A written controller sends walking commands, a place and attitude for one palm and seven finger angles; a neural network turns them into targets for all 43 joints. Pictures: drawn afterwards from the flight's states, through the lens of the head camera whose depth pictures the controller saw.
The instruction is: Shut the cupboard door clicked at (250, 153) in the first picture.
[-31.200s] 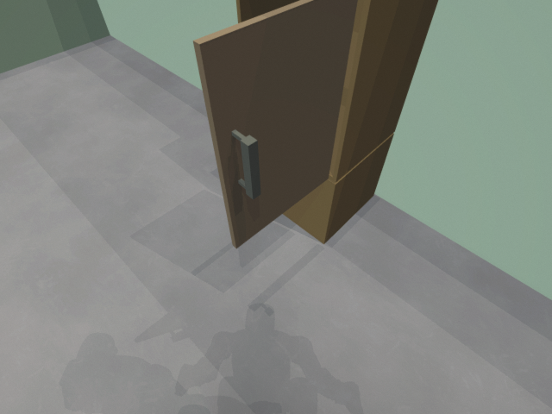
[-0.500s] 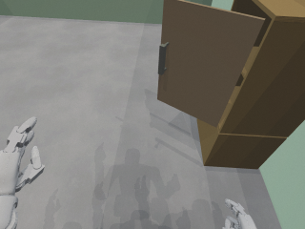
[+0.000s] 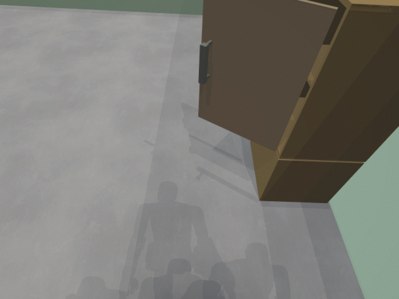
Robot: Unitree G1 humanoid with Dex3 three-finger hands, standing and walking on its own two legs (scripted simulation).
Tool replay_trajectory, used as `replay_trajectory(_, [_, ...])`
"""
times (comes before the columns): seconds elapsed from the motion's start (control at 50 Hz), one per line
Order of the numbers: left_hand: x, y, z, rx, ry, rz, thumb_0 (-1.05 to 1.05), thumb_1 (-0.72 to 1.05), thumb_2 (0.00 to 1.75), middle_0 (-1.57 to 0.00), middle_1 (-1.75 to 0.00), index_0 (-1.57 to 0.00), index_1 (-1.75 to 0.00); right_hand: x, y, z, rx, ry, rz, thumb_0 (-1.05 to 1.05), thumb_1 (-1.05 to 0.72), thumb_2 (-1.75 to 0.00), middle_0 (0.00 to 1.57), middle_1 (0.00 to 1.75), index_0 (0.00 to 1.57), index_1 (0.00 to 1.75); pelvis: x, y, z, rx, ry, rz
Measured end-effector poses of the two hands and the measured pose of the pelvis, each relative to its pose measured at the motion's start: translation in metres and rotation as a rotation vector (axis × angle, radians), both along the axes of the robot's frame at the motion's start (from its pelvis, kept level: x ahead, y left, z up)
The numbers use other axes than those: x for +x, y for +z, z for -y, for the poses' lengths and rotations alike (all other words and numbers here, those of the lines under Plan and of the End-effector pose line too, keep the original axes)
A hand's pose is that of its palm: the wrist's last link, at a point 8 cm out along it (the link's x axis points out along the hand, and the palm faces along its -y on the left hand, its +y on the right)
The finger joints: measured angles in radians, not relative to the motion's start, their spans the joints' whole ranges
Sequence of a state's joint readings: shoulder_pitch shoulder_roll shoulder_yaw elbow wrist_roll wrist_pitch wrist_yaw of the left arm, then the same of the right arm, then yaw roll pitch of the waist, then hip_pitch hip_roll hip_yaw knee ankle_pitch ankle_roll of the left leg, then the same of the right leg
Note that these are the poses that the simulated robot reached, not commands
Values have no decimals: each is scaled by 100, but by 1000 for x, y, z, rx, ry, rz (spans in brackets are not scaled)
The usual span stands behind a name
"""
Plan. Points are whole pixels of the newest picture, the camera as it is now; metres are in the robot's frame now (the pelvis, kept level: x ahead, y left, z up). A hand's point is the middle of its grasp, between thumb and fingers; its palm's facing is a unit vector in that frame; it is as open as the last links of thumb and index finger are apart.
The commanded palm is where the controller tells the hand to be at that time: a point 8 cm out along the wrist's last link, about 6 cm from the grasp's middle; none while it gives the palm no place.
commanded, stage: let the arm hang, fingers relaxed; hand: left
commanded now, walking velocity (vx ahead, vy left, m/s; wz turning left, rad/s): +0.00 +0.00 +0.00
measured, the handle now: (206, 62) +0.94 +0.02 -0.02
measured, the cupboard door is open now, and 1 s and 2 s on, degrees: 59 59 59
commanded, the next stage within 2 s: look to check the result in 0.54 s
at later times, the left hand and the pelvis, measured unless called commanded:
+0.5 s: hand out of the picture +0.00 +0.17 -0.18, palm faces -0.01 -0.99 -0.16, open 7.3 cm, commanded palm none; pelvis +0.00 +0.00 +0.00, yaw -1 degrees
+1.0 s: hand out of the picture +0.02 +0.20 -0.17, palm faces -0.03 -0.97 -0.24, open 7.4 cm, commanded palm none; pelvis +0.02 +0.00 +0.00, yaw -1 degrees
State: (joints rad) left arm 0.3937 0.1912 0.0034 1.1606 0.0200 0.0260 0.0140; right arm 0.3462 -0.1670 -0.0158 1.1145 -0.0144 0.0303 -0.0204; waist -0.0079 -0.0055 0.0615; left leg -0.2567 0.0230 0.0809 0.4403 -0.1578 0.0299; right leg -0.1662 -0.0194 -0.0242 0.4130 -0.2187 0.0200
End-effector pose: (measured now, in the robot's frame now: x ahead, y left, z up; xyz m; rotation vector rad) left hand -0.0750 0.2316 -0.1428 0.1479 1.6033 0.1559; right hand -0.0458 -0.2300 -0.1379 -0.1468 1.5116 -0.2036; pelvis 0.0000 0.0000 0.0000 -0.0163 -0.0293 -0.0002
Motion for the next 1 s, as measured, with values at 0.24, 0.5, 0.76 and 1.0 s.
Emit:
replay_trajectory(0.24, [45,-3,7,3,-31,139,0,91,89,-20,-30,-19,-30,15,-12,-27,68,-29,89,1,-90,-90,20,30,20,30,-2,0,-3,10,-14,7])
replay_trajectory(0.5, [73,-8,17,-30,-47,207,0,92,89,-20,-30,-20,-30,23,-6,-16,32,-30,110,1,-91,-90,20,30,20,30,1,0,-1,10,-14,5])
replay_trajectory(0.76, [62,-3,-1,6,-44,136,0,91,89,-20,-30,-19,-30,29,-2,-1,0,-18,82,0,-90,-90,20,30,20,30,7,2,-2,10,-16,3])
replay_trajectory(1.0, [95,3,-18,44,-71,183,0,91,89,-20,-30,-19,-30,69,2,17,-30,19,143,0,-90,-90,20,30,20,30,16,3,-1,12,-15,1])
